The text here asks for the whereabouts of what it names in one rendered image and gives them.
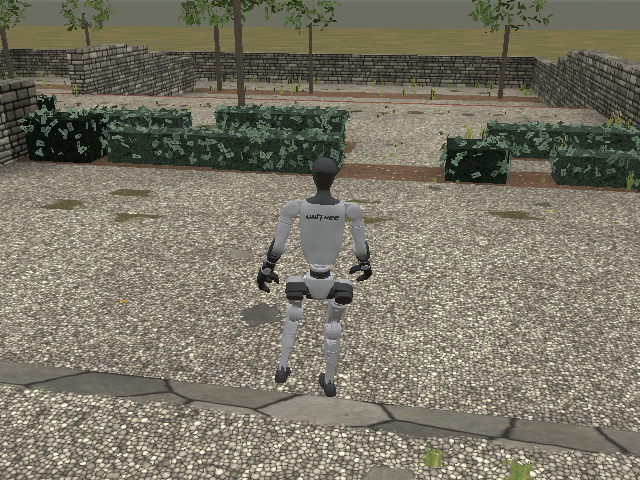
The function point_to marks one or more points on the right robot forearm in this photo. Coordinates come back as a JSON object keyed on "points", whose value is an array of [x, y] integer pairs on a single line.
{"points": [[364, 261]]}

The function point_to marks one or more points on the right robot shin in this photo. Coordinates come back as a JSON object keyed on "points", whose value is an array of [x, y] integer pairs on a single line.
{"points": [[331, 354]]}

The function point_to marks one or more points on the left robot forearm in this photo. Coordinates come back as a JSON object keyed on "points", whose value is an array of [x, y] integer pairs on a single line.
{"points": [[270, 260]]}

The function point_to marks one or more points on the right robot upper arm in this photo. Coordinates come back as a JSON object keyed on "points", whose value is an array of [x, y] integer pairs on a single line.
{"points": [[353, 212]]}

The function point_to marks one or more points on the humanoid robot torso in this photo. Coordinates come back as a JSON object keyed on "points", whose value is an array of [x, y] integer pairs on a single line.
{"points": [[321, 238]]}

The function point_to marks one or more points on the right robot hand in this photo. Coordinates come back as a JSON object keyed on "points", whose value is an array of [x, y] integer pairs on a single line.
{"points": [[365, 276]]}

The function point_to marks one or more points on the left robot hand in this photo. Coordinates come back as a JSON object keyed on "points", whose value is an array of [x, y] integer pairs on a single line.
{"points": [[261, 278]]}

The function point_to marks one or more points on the left robot upper arm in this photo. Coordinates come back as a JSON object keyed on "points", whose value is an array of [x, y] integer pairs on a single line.
{"points": [[291, 209]]}

